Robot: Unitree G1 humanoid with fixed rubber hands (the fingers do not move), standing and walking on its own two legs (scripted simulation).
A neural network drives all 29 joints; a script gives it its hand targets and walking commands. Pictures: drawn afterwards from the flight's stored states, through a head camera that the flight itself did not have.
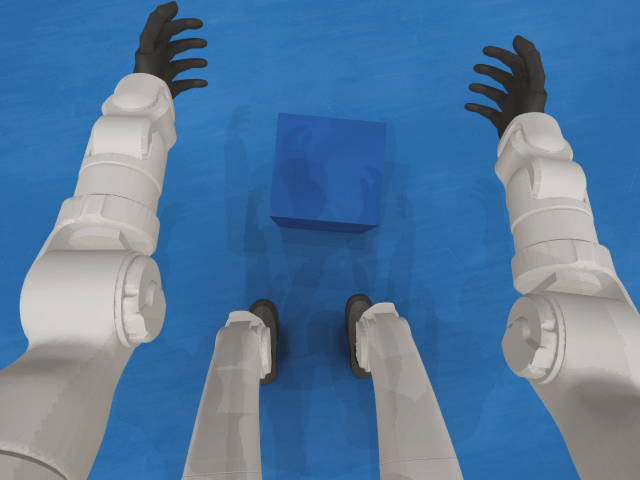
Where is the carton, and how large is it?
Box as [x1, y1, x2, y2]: [269, 113, 386, 233]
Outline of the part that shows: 278,113 269,216 279,226 361,233 378,225 386,123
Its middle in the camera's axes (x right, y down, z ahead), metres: +0.01 -0.13 +0.86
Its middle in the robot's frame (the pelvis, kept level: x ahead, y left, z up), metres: +0.51 -0.05 -0.52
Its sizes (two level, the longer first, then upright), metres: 0.210 0.200 0.250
